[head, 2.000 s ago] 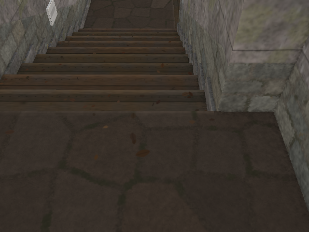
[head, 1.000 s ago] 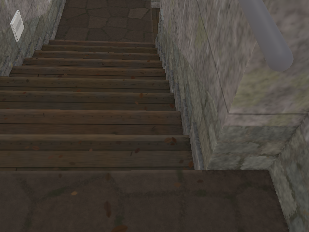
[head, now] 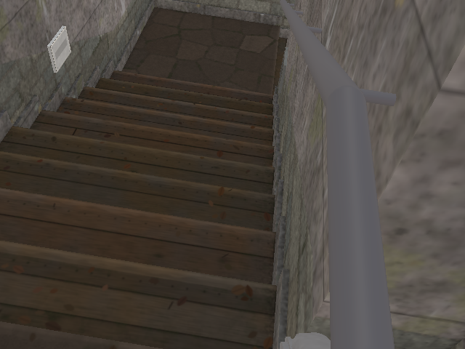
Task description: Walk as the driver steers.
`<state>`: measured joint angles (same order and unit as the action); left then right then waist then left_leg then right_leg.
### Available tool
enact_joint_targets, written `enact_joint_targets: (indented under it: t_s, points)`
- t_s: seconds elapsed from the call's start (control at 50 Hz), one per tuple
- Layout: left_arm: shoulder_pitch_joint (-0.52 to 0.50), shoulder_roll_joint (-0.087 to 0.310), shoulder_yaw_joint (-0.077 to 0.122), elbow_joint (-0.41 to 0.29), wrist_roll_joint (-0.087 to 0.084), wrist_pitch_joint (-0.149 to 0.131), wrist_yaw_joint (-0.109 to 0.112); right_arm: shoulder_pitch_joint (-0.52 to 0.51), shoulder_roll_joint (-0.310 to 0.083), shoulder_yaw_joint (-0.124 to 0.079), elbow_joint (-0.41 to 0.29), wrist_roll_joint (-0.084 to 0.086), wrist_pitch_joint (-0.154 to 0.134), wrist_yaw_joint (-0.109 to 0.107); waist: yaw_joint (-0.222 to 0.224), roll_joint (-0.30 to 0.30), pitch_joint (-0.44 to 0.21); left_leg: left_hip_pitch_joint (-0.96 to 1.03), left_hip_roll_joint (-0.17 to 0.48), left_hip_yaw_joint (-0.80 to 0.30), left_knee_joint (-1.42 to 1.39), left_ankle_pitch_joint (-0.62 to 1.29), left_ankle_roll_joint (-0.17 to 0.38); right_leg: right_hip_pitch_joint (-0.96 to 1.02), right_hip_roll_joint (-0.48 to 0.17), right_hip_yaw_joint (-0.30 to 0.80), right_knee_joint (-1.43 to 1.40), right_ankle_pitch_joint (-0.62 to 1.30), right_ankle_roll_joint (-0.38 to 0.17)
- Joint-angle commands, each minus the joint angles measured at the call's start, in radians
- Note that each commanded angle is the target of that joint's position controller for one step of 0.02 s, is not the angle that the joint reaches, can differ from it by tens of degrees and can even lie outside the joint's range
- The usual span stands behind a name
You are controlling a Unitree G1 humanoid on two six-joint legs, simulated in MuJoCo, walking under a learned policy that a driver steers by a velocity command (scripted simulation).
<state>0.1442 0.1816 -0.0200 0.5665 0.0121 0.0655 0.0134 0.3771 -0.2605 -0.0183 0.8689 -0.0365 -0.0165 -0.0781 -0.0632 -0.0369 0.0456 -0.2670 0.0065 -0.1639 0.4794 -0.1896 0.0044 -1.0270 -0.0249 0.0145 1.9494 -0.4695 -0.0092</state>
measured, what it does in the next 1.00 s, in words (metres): steps on the spot, turning left: right foot, then left foot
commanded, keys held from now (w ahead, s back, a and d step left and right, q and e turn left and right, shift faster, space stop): w+q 1.00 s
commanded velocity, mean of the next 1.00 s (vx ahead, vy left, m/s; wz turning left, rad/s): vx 0.18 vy -0.03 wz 0.58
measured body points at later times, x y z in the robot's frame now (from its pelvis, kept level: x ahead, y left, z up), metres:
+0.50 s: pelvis +0.03 -0.09 -0.02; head +0.06 -0.11 +0.43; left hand +0.03 +0.19 -0.10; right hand +0.31 -0.22 -0.11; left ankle -0.01 +0.02 -0.56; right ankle +0.11 -0.23 -0.74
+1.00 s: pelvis +0.08 +0.01 +0.00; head +0.09 +0.04 +0.45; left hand +0.12 +0.30 -0.09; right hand +0.27 -0.18 -0.12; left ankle +0.00 +0.05 -0.74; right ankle +0.21 -0.08 -0.61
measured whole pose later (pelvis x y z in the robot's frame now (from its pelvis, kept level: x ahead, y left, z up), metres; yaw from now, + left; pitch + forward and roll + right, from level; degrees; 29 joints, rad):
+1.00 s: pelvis +0.08 +0.01 +0.00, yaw +35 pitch +4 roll -2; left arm 0.17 0.23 -0.03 0.58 0.06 -0.06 -0.06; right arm 0.39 -0.28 0.00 0.77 -0.06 -0.09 0.05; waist -0.04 0.01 -0.03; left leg -0.21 -0.06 -0.10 0.47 -0.31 0.07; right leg -0.83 -0.03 -0.02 1.36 -0.16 0.04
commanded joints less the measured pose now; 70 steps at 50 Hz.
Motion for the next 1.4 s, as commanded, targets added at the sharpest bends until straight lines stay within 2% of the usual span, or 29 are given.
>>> enact_joint_targets:
  t_s: [0.02, 0.1, 0.12, 0.16, 0.18, 0.2, 0.24, 0.38, 0.4, 0.42, 0.44, 0.52, 0.6, 0.64, 0.66, 0.68, 0.72, 0.78, 0.9, 0.94, 1.0, 1.04, 1.08, 1.1, 1.14, 1.16, 1.18, 1.2, 1.4]
  points:
    - [0.026, 0.146, 0.042, -0.102, -0.031, -0.014, 0.027, -0.339, -0.173, -0.038, -0.178, 0.015, -0.019, 0.006, 0.169, 0.27, -0.03, -0.376, 0.027, 0.037, -0.182, 0.16, 0.104, 0.514, -0.027, -0.001, -0.586, 0.267, 0.032]
    - [0.071, 0.087, 0.034, -0.06, -0.014, 0.009, 0.041, -0.359, -0.183, -0.071, -0.272, 0.014, 0.024, 0.015, 0.14, 0.331, -0.105, -0.264, 0.069, -0.137, -0.084, 0.066, 0.125, 0.826, 0.019, 0.006, -1.138, 0.421, 0.063]
    - [0.369, 0.063, 0.023, 0.034, -0.011, 0.002, -0.084, -0.414, -0.235, -0.08, -0.414, -0.046, -0.037, 0.058, 0.179, -0.062, 0.031, -0.37, 0.191, -0.31, -0.075, -0.098, 0.071, 0.831, -0.132, 0.222, -1.156, 0.63, -0.016]
    - [0.421, 0.194, 0.102, 0.049, 0.069, -0.074, -0.15, -0.191, -0.129, -0.059, -0.352, 0.029, -0.024, 0.113, 0.196, -0.164, -0.097, -0.34, -0.008, -0.207, 0.394, -0.183, 0.056, 0.891, -0.118, 0.1, -1.232, 0.328, -0.054]
    - [0.314, 0.332, 0.14, -0.014, 0.054, -0.113, -0.15, 0.032, -0.045, -0.061, -0.375, 0.08, 0.003, 0.104, -0.006, -0.364, -0.16, -0.447, -0.141, -0.16, 0.651, -0.319, 0.037, 0.893, -0.268, 0.311, -1.241, 0.991, -0.248]
    - [0.3, 0.305, 0.123, -0.026, -0.007, -0.128, -0.032, 0.001, 0.024, -0.057, -0.334, 0.002, 0.05, 0.086, 0.025, -0.112, -0.223, -0.464, -0.189, 0.0, 1.064, -0.513, -0.014, 0.948, -0.525, 0.695, -1.491, 0.907, -0.078]
    - [0.072, 0.271, 0.095, -0.069, -0.034, -0.117, 0.033, -0.141, -0.015, -0.056, -0.333, -0.081, 0.084, 0.07, -0.009, -0.157, -0.036, -0.683, -0.096, -0.012, 1.304, -0.243, 0.02, 0.712, -0.407, 0.829, -1.729, -0.248, -0.054]
    - [0.174, 0.178, 0.075, -0.001, 0.008, -0.135, 0.065, -0.446, -0.048, -0.037, -0.451, -0.018, 0.149, 0.09, 0.095, -0.1, -0.018, -0.729, -0.068, 0.069, 1.483, -0.181, -0.016, 0.766, -0.277, 0.269, -1.587, 0.067, -0.166]
    - [0.025, 0.2, 0.063, -0.024, 0.088, -0.19, 0.013, -0.215, -0.161, -0.058, -0.324, 0.045, 0.042, 0.139, 0.062, -0.346, -0.068, -0.719, 0.02, 0.081, 1.408, 0.054, -0.039, 0.603, -0.273, 0.207, -1.631, -0.205, -0.217]
    - [0.087, 0.177, 0.081, -0.042, -0.02, -0.154, 0.057, -0.411, -0.134, -0.076, -0.403, -0.018, 0.122, 0.108, 0.05, -0.023, -0.112, -0.5, -0.076, 0.091, 1.356, -0.01, -0.063, 0.705, -0.288, 0.215, -1.617, 0.162, -0.17]
    - [0.008, 0.241, 0.077, -0.046, 0.089, -0.191, 0.004, -0.25, -0.163, -0.067, -0.317, 0.036, 0.045, 0.137, 0.064, -0.295, -0.063, -0.578, 0.041, 0.143, 1.39, 0.066, -0.061, 0.557, -0.272, 0.14, -1.644, -0.152, -0.207]
    - [0.063, 0.289, 0.097, -0.061, 0.009, -0.201, 0.008, -0.314, -0.074, -0.044, -0.295, 0.002, 0.025, 0.205, 0.128, -0.11, -0.054, -0.289, 0.123, 0.269, 0.643, -0.088, -0.087, 0.665, -0.25, 0.047, -1.679, -0.086, -0.134]
    - [0.184, 0.26, 0.104, -0.021, 0.04, -0.129, -0.017, -0.353, -0.089, -0.051, -0.327, 0.036, -0.006, 0.194, 0.175, -0.166, -0.053, -0.217, 0.052, 0.295, 0.089, -0.152, 0.023, 0.973, -0.379, 0.134, -1.563, 0.285, -0.212]
    - [0.22, 0.165, 0.077, -0.013, 0.048, -0.097, -0.041, -0.201, -0.155, -0.091, -0.281, 0.027, -0.053, 0.157, 0.113, 0.047, -0.136, 0.072, -0.002, 0.263, -0.035, 0.224, 0.084, 0.85, -0.252, -0.046, -1.296, 0.287, -0.095]
    - [0.24, 0.076, 0.054, -0.104, 0.071, -0.09, -0.048, -0.119, -0.337, -0.145, -0.298, 0.028, -0.058, 0.11, 0.15, 0.337, -0.296, 0.29, 0.242, -0.125, -0.023, 0.854, 0.337, 0.642, -0.066, -0.156, -0.986, -0.032, 0.044]
    - [0.128, 0.13, 0.077, -0.127, 0.053, -0.141, -0.021, -0.008, -0.366, -0.168, -0.28, -0.023, -0.084, 0.111, 0.045, 0.315, -0.301, 0.453, 0.327, -0.281, -0.049, 0.682, 0.433, 0.31, 0.05, -0.03, -0.834, -0.192, 0.069]
    - [-0.055, 0.168, 0.097, -0.106, 0.043, -0.192, -0.033, 0.179, -0.259, -0.142, -0.211, 0.0, -0.118, 0.139, -0.068, 0.178, -0.102, 0.502, 0.341, -0.37, -0.062, 0.344, 0.317, -0.106, -0.011, 0.099, -0.365, -0.161, 0.059]
    - [-0.001, 0.158, 0.073, -0.071, 0.06, -0.153, -0.069, 0.035, -0.204, -0.093, -0.2, 0.009, -0.079, 0.19, 0.071, 0.159, -0.067, 0.231, 0.36, -0.313, -0.037, 0.454, 0.282, -0.147, -0.015, 0.082, 0.044, -0.141, -0.004]
    - [0.063, 0.126, 0.015, -0.02, 0.06, -0.164, -0.051, -0.096, -0.167, -0.025, -0.21, -0.037, -0.111, 0.093, 0.111, 0.047, -0.107, -0.069, 0.098, -0.053, -0.184, 0.115, 0.159, 0.172, -0.021, -0.004, -0.46, 0.416, 0.024]
    - [-0.009, 0.156, 0.038, -0.06, 0.026, -0.172, -0.058, -0.085, -0.222, -0.033, -0.206, -0.003, -0.118, 0.077, 0.115, 0.141, -0.147, -0.053, 0.082, -0.016, -0.092, 0.531, 0.132, 0.331, 0.025, -0.051, -0.594, 0.519, 0.029]
    - [0.078, 0.173, 0.021, -0.061, 0.038, -0.113, -0.082, -0.231, -0.284, -0.063, -0.244, -0.016, -0.09, 0.141, 0.125, 0.184, -0.035, -0.321, 0.075, -0.106, -0.217, -0.054, 0.205, 0.627, -0.001, -0.085, -0.682, 0.235, 0.072]
    - [0.066, 0.131, -0.001, -0.061, 0.02, -0.089, -0.093, -0.244, -0.277, -0.092, -0.307, 0.037, -0.087, 0.14, 0.129, 0.115, -0.001, 0.087, 0.192, -0.222, -0.002, 0.969, 0.264, 0.467, -0.011, -0.052, -1.248, -0.166, 0.06]
    - [0.33, 0.158, 0.005, 0.099, 0.023, -0.064, -0.101, -0.214, -0.248, -0.069, -0.281, 0.0, -0.089, 0.141, 0.103, 0.134, -0.165, 0.244, 0.143, -0.206, 0.231, 1.362, 0.193, 0.67, 0.061, -0.125, -1.554, 0.304, 0.008]
    - [0.318, 0.185, 0.025, 0.095, -0.017, -0.098, -0.071, -0.129, -0.179, -0.048, -0.288, 0.001, -0.075, 0.162, 0.07, 0.029, -0.206, 0.082, 0.12, -0.201, 0.286, 1.111, 0.113, 0.853, 0.022, -0.081, -1.449, 0.555, -0.034]
    - [0.374, 0.3, 0.081, 0.027, 0.02, -0.152, -0.069, -0.027, -0.07, -0.022, -0.316, -0.02, -0.053, 0.172, 0.071, -0.245, -0.326, -0.488, -0.11, -0.001, 0.899, -0.608, -0.086, 1.259, -0.478, 0.414, -1.439, 1.477, -0.522]
    - [0.3, 0.322, 0.092, 0.011, 0.056, -0.149, -0.082, -0.02, -0.193, -0.072, -0.32, 0.002, -0.03, 0.172, 0.062, -0.041, -0.223, -0.379, -0.051, -0.026, 1.046, -0.577, -0.063, 0.989, -0.518, 0.394, -1.51, 1.46, -0.472]
    - [0.296, 0.206, 0.06, 0.084, 0.083, -0.134, -0.084, -0.116, -0.125, -0.043, -0.305, -0.011, -0.006, 0.174, 0.084, -0.051, -0.067, -0.605, 0.016, -0.02, 1.09, -0.42, -0.014, 0.867, -0.439, 0.431, -1.693, -0.025, -0.294]
    - [0.103, 0.097, 0.025, 0.04, 0.045, -0.165, -0.077, -0.152, -0.042, -0.002, -0.29, -0.021, -0.017, 0.153, 0.047, -0.02, 0.025, -0.543, 0.006, 0.034, 0.937, -0.308, -0.057, 0.701, -0.33, 0.409, -1.791, -0.212, -0.225]
    - [0.125, 0.194, 0.041, 0.004, 0.001, -0.231, -0.036, -0.218, -0.111, 0.055, -0.309, 0.002, -0.04, 0.163, 0.171, -0.135, 0.028, -0.545, 0.116, 0.148, 0.74, -0.124, -0.134, 0.773, -0.24, 0.152, -1.609, -0.036, -0.125]
Next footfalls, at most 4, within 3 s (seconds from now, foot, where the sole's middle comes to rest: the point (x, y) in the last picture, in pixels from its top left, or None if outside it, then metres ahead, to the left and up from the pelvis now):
0.16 right None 0.15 -0.23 -0.78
0.62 left None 0.03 0.07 -0.78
1.12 right None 0.22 -0.05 -0.78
1.68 left None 0.12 0.25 -0.78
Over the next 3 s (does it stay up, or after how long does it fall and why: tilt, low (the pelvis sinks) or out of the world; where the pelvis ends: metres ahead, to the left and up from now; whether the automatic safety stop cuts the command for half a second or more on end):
stays up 0.29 0.04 -0.03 its command is cut before an obstacle from the start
